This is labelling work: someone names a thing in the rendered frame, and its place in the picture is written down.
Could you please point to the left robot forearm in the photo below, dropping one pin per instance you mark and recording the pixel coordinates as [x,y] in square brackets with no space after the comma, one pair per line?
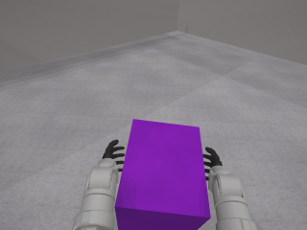
[98,198]

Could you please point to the right robot hand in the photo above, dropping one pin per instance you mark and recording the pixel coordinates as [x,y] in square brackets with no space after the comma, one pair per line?
[214,158]

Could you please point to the left robot hand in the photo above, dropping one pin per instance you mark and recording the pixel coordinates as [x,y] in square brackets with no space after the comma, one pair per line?
[111,149]

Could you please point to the carton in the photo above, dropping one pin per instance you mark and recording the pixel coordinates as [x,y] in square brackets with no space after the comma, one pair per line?
[163,183]

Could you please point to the right robot forearm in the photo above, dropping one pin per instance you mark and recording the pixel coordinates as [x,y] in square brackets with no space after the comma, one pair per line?
[230,200]

